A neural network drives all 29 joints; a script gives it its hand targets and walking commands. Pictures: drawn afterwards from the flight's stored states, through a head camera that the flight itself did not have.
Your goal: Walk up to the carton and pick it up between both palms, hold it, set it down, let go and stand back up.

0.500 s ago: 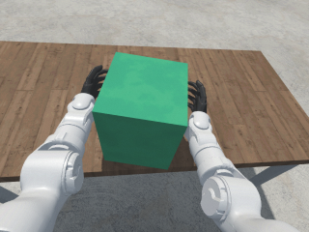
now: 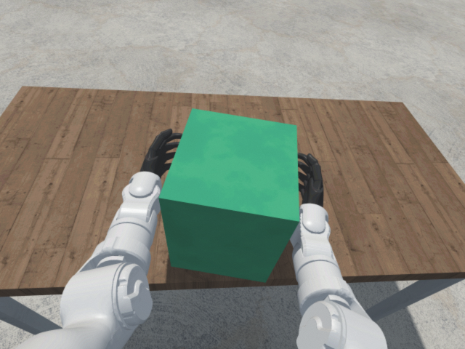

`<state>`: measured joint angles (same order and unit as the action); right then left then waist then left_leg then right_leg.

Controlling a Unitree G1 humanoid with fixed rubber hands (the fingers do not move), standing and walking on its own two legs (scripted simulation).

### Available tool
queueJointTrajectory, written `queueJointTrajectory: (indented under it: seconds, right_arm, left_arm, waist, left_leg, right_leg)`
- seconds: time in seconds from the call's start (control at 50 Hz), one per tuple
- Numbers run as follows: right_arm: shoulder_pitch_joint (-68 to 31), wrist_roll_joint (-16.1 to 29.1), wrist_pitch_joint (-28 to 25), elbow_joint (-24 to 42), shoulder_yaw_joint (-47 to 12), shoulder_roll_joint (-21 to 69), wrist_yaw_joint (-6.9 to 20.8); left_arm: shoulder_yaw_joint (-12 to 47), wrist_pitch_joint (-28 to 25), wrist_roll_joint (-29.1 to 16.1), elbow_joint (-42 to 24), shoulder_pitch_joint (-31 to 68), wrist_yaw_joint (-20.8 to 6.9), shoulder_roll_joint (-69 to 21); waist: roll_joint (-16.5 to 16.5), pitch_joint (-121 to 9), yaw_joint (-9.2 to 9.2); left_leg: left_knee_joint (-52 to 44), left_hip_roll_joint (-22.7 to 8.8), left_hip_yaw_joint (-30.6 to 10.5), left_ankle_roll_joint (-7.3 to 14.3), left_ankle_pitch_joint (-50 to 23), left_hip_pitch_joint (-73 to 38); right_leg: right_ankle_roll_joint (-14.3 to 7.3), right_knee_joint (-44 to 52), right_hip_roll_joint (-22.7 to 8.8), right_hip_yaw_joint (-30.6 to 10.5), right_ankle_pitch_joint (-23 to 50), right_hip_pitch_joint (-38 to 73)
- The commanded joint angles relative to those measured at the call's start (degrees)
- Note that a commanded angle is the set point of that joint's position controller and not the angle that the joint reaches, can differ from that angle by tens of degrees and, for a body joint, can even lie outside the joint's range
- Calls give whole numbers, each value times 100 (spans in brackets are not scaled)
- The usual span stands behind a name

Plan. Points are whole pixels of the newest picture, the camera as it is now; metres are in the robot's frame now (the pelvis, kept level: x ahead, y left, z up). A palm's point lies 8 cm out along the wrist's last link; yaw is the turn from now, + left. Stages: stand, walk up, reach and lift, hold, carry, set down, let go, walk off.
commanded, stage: reach and lift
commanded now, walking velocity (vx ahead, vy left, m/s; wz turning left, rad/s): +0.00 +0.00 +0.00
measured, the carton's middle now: (230, 199) +0.39 -0.02 +0.01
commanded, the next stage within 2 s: none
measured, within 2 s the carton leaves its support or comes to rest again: leaves its support in 1.16 s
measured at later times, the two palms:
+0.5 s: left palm (153, 170) +0.41 +0.13 +0.07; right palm (310, 199) +0.36 -0.16 +0.06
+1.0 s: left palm (153, 170) +0.41 +0.13 +0.07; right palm (310, 199) +0.36 -0.16 +0.06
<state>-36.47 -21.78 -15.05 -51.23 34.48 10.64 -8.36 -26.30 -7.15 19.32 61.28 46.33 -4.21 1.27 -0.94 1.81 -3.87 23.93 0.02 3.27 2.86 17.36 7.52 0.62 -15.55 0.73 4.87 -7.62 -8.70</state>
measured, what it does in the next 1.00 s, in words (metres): stands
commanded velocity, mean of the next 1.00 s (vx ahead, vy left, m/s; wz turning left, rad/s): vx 0.00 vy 0.00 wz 0.00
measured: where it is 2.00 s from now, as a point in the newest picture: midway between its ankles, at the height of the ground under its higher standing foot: outside the picture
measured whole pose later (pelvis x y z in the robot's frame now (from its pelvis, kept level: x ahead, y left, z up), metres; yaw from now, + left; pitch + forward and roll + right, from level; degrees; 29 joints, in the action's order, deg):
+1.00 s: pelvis +0.00 +0.00 +0.00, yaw +0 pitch +2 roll -3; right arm -34.5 -16.1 -18.9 -52.2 28.7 8.5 -9.5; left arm -22.6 -2.6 18.9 51.9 42.9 -3.9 -0.5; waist -1.4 2.2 -3.6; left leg 21.8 0.1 3.3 2.9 16.2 7.2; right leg 0.6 -11.7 0.8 4.8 -5.6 -7.5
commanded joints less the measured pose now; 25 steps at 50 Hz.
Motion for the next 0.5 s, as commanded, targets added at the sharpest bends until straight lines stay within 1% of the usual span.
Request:
queueJointTrajectory:
  seconds: [0.0,0.06,0.24,0.48]
  right_arm:
    - [-2714,-251,-261,-247,-2239,2859,778]
    - [-2683,-171,-271,-196,-2309,2807,762]
    - [-2602,-31,-276,0,-2459,2767,734]
    - [-2581,24,-312,46,-2527,2715,701]
  left_arm:
    - [1307,69,164,-432,2511,-604,-2529]
    - [1395,179,144,-551,2407,-608,-2581]
    - [1516,333,116,-765,2264,-611,-2690]
    - [1580,403,117,-831,2217,-617,-2782]
  waist:
    - [567,-2241,160]
    - [569,-2221,170]
    - [515,-2351,176]
    - [505,-2324,169]
  left_leg:
    - [-117,-155,63,-721,-4429,-111]
    - [-139,-152,77,-711,-4409,-146]
    - [-260,-107,103,-641,-4020,-9]
    - [-298,-122,87,-627,-4001,-44]
  right_leg:
    - [16,-360,151,10,2221,1991]
    - [5,-318,151,8,2219,1984]
    - [-1,-292,95,17,2370,2209]
    - [-34,-213,106,46,2295,2153]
